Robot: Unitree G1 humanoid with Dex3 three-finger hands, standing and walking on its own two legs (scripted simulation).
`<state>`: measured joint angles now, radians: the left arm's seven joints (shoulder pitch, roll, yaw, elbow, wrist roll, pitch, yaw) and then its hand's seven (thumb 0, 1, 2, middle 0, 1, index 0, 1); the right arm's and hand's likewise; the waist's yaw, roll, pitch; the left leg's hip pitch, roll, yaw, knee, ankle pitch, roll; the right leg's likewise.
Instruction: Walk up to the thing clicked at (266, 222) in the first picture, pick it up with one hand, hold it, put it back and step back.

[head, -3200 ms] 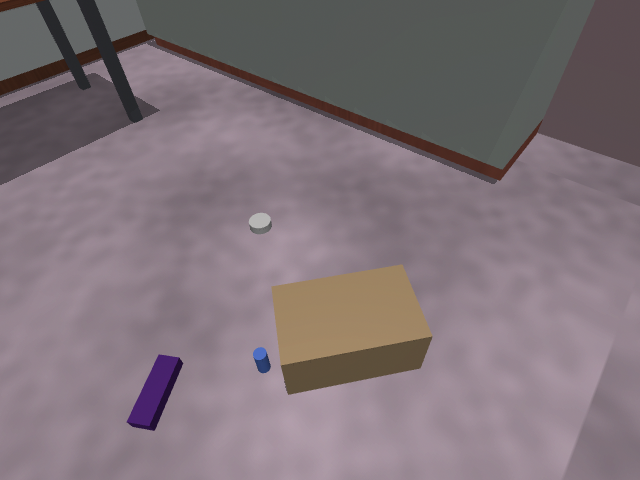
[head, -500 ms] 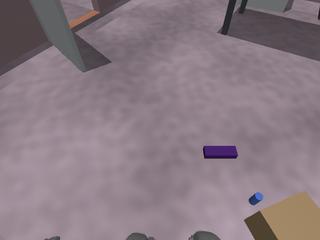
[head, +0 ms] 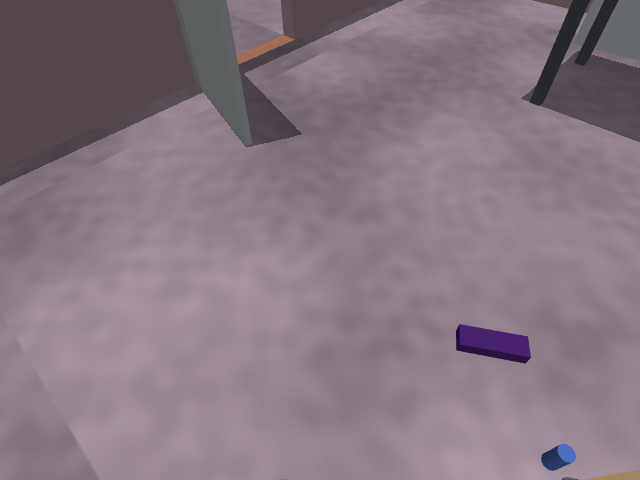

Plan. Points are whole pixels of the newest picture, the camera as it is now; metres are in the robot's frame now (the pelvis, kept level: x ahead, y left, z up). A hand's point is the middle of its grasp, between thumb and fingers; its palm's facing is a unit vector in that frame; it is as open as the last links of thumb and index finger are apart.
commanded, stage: walk up
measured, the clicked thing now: out of the picture +0.37 -1.25 -0.73
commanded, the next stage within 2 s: stand in 0.48 s
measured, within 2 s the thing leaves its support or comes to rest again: neither
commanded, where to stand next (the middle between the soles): +0.08 +0.00 m, yaw +0 degrees
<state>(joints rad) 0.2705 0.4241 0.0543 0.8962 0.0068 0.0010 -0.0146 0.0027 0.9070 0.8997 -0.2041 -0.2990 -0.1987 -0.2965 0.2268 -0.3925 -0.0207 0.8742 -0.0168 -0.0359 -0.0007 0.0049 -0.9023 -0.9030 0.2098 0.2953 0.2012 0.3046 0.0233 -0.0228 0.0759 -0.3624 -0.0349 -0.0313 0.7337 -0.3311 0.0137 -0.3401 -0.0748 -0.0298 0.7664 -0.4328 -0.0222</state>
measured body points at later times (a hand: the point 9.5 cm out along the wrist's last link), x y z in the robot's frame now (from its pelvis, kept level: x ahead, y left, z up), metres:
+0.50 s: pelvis +0.02 -0.01 +0.02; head +0.03 +0.00 +0.47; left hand +0.09 +0.31 -0.10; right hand +0.13 -0.30 -0.10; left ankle +0.04 +0.12 -0.71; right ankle +0.02 -0.14 -0.71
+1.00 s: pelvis +0.01 -0.01 +0.04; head +0.02 -0.01 +0.48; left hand +0.08 +0.29 -0.10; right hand +0.10 -0.31 -0.10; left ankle +0.04 +0.12 -0.71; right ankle +0.02 -0.14 -0.71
